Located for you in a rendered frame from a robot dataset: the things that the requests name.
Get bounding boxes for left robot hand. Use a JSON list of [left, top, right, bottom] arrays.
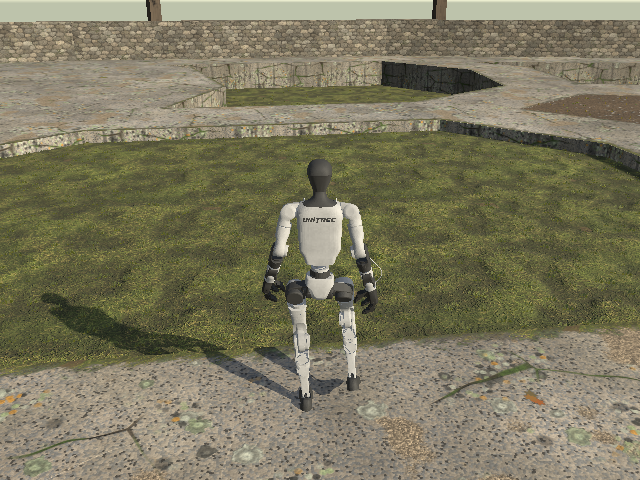
[[262, 279, 285, 302]]

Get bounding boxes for robot right thigh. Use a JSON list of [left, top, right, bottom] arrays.
[[333, 277, 354, 328]]

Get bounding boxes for robot thigh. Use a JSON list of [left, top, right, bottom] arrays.
[[285, 279, 310, 352], [333, 277, 354, 328]]

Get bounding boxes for robot left thigh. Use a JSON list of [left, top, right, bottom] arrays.
[[285, 279, 310, 352]]

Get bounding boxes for right robot hand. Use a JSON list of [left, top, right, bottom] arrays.
[[354, 289, 378, 314]]

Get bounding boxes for robot left forearm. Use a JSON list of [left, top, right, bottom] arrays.
[[264, 242, 283, 283]]

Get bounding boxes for robot right upper arm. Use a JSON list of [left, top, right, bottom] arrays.
[[340, 202, 366, 259]]

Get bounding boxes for robot left upper arm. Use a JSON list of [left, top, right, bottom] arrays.
[[273, 202, 299, 257]]

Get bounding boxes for robot right forearm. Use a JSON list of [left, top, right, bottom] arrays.
[[356, 243, 376, 292]]

